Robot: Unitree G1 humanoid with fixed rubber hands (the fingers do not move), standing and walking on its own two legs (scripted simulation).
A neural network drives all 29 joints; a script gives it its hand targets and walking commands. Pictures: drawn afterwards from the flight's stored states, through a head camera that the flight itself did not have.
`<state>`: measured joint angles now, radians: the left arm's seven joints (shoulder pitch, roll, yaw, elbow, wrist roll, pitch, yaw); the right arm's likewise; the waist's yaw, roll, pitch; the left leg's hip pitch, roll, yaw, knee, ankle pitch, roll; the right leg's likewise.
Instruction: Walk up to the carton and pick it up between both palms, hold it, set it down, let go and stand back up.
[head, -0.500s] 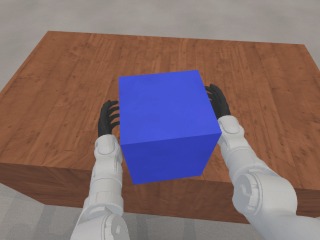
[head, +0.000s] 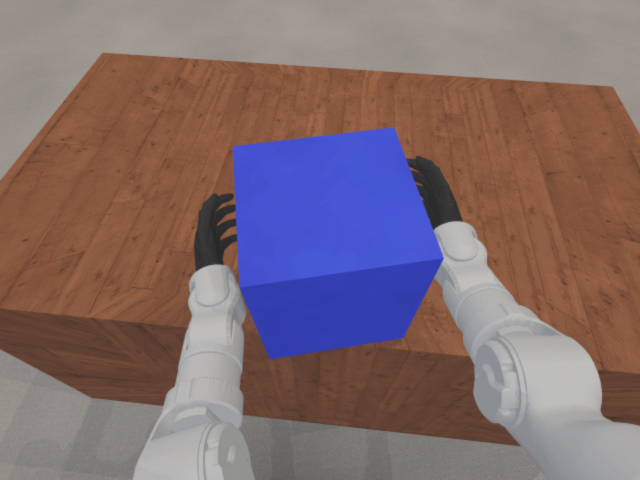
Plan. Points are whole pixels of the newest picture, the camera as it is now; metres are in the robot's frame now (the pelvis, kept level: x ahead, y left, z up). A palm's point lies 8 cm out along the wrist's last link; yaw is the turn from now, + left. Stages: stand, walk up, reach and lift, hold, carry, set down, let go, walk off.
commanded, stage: reach and lift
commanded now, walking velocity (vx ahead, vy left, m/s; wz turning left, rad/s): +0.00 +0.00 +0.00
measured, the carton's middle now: (327, 252) +0.41 +0.06 +0.01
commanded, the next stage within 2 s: none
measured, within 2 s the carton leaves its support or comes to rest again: neither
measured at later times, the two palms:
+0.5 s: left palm (206, 229) +0.37 +0.21 +0.09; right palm (451, 201) +0.43 -0.09 +0.11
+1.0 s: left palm (195, 200) +0.37 +0.20 +0.14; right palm (472, 196) +0.40 -0.10 +0.16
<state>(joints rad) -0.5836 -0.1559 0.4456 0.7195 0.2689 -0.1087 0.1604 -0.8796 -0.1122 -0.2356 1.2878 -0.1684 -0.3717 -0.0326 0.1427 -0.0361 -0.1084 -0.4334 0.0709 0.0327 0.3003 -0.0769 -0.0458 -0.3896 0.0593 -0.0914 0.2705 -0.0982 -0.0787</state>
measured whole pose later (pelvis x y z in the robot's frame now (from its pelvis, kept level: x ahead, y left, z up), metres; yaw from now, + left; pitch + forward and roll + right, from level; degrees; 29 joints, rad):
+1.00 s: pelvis +0.00 +0.02 +0.00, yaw +2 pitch -1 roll -1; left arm -0.61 -0.05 0.27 0.41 0.23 0.44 0.11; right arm -0.76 -0.08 -0.08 0.85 0.13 0.12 -0.12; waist 0.00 -0.06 -0.05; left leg -0.18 0.03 0.01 0.33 -0.13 -0.01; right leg -0.12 0.02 -0.10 0.28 -0.15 -0.04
